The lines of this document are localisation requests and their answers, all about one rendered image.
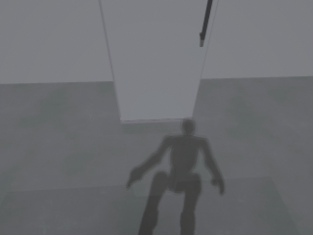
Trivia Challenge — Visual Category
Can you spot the fridge door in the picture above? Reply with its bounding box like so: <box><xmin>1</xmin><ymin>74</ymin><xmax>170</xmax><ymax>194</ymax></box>
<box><xmin>101</xmin><ymin>0</ymin><xmax>218</xmax><ymax>121</ymax></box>

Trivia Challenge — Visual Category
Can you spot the handle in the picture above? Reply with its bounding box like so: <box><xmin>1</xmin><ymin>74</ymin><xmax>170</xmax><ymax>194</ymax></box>
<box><xmin>200</xmin><ymin>0</ymin><xmax>213</xmax><ymax>40</ymax></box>

